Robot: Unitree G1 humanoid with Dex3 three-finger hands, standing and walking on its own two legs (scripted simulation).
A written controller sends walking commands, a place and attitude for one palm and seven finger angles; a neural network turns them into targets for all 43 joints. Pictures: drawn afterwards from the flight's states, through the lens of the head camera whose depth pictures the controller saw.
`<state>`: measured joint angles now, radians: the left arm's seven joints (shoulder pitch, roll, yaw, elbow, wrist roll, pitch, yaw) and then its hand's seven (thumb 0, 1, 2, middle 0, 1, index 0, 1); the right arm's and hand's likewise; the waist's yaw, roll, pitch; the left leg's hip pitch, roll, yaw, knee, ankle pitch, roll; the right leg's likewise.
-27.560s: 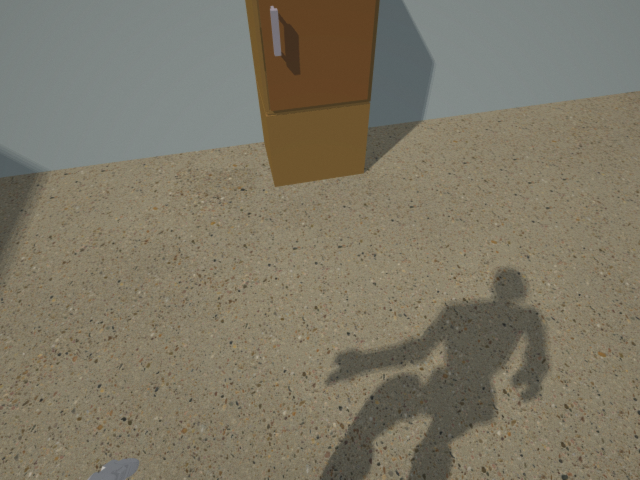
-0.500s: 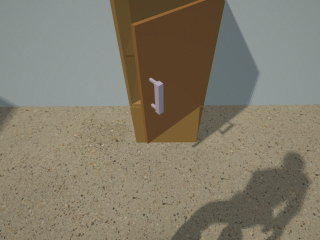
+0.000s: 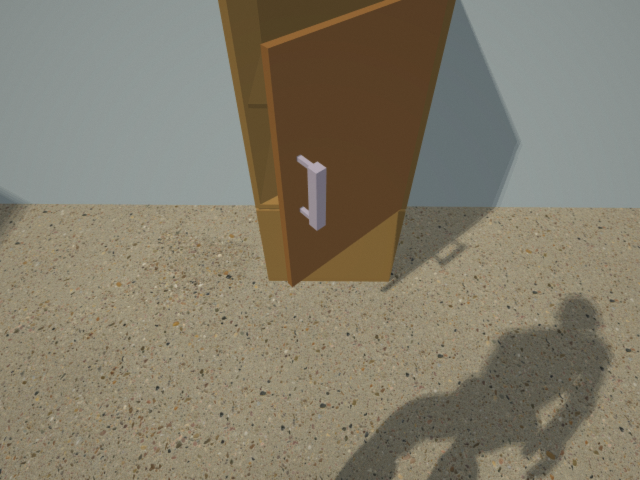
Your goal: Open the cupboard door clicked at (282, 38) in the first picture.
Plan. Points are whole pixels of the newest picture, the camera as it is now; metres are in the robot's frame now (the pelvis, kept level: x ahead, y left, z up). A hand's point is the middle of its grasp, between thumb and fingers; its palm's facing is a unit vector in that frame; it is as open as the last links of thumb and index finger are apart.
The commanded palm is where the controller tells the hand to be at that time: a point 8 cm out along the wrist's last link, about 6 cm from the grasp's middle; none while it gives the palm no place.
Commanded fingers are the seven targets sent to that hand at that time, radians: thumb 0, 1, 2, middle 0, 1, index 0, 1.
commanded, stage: look to check the result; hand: left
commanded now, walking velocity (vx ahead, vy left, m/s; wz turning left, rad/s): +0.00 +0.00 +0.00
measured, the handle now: (310, 192) +0.61 +0.06 -0.03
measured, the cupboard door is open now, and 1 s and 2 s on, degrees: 42 42 42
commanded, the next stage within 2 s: walk to a spot facing it in 0.36 s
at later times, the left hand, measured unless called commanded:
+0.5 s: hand out of the picture +0.01 +0.17 -0.17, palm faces +0.03 -0.98 -0.19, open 7.4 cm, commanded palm none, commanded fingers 0.00 0.90 0.90 -0.20 -0.30 -0.20 -0.30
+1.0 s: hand out of the picture +0.09 +0.15 -0.17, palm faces -0.13 -0.94 -0.32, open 7.4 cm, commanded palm none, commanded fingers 0.00 0.90 0.90 -0.20 -0.30 -0.20 -0.30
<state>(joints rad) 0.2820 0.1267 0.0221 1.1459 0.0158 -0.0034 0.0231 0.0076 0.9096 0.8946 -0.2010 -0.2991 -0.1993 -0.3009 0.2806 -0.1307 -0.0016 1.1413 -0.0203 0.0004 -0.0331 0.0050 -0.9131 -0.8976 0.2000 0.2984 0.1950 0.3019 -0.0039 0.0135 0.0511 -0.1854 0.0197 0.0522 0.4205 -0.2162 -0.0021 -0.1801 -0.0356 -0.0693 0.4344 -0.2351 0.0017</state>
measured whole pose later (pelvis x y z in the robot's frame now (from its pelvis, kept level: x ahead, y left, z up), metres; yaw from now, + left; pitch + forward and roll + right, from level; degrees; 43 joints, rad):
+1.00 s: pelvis +0.00 -0.05 -0.02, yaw -13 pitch +0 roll +3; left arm 0.21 0.18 0.09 0.99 0.03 0.02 0.00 0.01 0.91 0.89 -0.20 -0.30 -0.20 -0.30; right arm 0.17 -0.22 -0.07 1.01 -0.02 0.06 -0.04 0.01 -0.91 -0.90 0.20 0.30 0.20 0.30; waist 0.02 0.06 0.12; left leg -0.37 0.09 0.09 0.96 -0.51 -0.05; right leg -0.31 0.02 -0.04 0.67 -0.36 -0.09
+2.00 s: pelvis +0.07 -0.01 +0.00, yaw -50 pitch +2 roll -2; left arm 0.15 0.28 0.10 0.91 0.03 0.07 -0.04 0.01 0.91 0.90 -0.20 -0.30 -0.19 -0.30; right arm 0.27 -0.20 -0.02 0.90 -0.03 0.01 -0.04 0.01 -0.91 -0.90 0.20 0.30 0.20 0.30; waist -0.01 -0.01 0.09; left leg -0.21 0.10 0.18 0.47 -0.29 0.00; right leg -0.47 -0.05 -0.01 0.96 -0.39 0.05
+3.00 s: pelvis +0.15 -0.25 -0.01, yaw -85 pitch +1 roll +1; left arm 0.07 0.22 0.08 0.92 0.03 0.01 -0.06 0.01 0.91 0.90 -0.19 -0.30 -0.19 -0.30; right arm 0.47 -0.18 -0.03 1.04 -0.04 -0.05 -0.02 0.01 -0.91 -0.90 0.20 0.30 0.20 0.30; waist -0.06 0.00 0.09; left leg 0.04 0.10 0.31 0.36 -0.39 -0.06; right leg -0.61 -0.07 -0.10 0.78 -0.18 -0.04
